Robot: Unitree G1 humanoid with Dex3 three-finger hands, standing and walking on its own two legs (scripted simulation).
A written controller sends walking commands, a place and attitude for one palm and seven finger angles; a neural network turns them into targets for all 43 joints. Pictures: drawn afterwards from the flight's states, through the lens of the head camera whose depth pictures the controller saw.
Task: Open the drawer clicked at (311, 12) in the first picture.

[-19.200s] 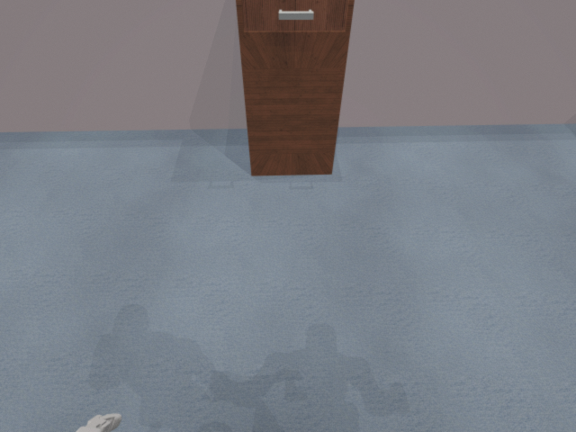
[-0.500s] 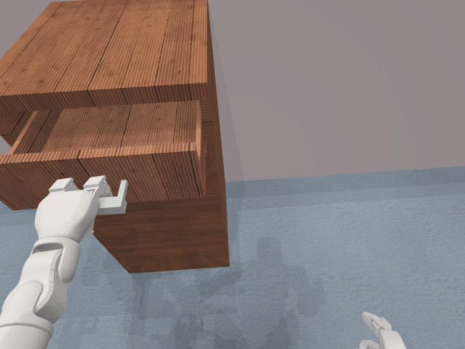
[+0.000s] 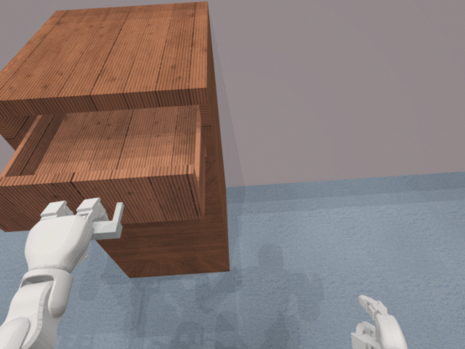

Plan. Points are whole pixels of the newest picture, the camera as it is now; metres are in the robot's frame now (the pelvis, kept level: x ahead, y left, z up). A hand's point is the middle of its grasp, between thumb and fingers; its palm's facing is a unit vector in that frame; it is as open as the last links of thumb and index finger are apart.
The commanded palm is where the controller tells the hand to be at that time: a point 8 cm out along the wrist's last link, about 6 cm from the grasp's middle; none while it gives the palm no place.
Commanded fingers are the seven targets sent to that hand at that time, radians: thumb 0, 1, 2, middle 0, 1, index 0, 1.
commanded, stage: pull the drawer open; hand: left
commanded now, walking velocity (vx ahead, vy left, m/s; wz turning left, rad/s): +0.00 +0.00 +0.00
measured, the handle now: (84, 220) +0.30 +0.29 +0.06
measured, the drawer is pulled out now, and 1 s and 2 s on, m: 0.18 0.29 0.30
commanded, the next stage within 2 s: open the thumb to release the handle in 1.26 s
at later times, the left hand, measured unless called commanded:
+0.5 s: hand (66, 292) +0.19 +0.28 +0.04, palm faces +0.00 -0.06 -1.00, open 5.5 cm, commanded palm +0.16 +0.28 +0.09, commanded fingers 0.00 0.90 0.90 -0.40 -1.35 -0.40 -1.35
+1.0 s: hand (55, 328) +0.14 +0.27 +0.04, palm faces -0.02 -0.06 -1.00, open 5.5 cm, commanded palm +0.10 +0.28 +0.09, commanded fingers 0.00 0.90 0.90 -0.40 -1.35 -0.40 -1.35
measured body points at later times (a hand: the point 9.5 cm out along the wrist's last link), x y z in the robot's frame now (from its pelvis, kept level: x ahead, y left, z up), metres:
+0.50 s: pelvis +0.00 +0.01 +0.00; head +0.02 -0.01 +0.45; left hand +0.18 +0.28 +0.09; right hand +0.22 -0.21 -0.09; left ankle -0.04 +0.11 -0.72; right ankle -0.02 -0.12 -0.72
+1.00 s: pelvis -0.01 +0.00 +0.00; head +0.01 -0.02 +0.45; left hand +0.13 +0.27 +0.09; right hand +0.21 -0.23 -0.09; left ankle -0.04 +0.11 -0.72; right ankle -0.02 -0.12 -0.72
